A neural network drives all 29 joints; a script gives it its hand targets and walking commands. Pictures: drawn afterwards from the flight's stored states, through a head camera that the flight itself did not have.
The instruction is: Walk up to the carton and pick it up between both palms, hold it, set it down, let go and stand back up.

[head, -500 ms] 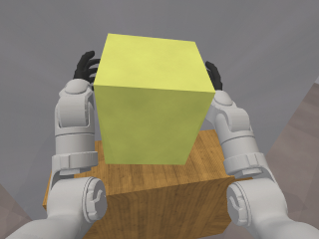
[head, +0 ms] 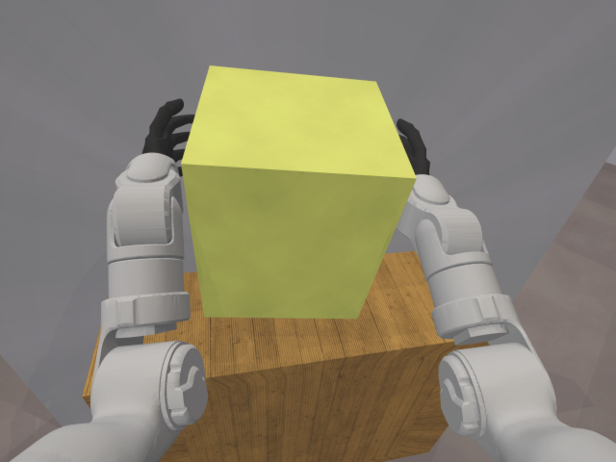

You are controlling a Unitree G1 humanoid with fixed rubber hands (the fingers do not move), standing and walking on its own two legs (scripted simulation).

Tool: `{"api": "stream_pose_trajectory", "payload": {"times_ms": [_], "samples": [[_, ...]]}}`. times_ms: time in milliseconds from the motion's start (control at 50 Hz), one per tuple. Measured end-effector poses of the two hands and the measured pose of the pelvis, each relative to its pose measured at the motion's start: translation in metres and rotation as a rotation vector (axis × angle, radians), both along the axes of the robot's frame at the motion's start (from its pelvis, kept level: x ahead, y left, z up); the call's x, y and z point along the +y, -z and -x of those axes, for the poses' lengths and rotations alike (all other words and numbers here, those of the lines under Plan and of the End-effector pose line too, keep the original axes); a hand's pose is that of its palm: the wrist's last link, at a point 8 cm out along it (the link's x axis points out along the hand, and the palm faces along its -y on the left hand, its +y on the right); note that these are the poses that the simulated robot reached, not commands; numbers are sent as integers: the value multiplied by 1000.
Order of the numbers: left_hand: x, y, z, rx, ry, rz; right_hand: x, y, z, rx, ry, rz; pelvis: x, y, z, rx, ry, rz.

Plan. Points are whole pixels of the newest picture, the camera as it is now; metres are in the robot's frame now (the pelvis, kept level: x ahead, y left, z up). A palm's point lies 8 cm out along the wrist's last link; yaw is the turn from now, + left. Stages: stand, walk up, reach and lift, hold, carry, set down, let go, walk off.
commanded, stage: hold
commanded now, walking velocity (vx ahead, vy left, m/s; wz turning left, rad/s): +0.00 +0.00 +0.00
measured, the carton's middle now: (288, 201) +0.38 +0.00 +0.19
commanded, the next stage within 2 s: none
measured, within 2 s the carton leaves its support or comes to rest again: neither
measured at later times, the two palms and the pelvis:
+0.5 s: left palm (166, 163) +0.37 +0.15 +0.25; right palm (413, 182) +0.37 -0.15 +0.23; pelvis +0.00 +0.00 +0.00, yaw +0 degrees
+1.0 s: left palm (156, 166) +0.36 +0.16 +0.25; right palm (409, 180) +0.36 -0.14 +0.24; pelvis +0.00 +0.00 +0.00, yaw +0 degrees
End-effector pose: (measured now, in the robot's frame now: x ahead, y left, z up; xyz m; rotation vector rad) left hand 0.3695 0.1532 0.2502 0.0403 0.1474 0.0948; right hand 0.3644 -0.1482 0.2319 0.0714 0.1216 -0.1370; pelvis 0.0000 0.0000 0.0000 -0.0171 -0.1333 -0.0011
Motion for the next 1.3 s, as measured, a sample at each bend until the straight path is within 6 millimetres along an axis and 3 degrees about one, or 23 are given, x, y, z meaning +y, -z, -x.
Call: {"api": "stream_pose_trajectory", "payload": {"times_ms": [600, 940, 1300], "samples": [[-5, 1, -4, 4, 5, -4, -5, 1, -2, 4, 5, 1, -1, 0, -2, 5, 1, 1], [3, -1, 7, -15, -14, 24, 3, -4, 3, -14, -8, 2, -1, 0, -3, -9, 5, 0], [1, -3, 5, -14, -8, 16, 0, -4, 3, -13, -5, 7, -1, 0, -3, -10, 4, 0]]}}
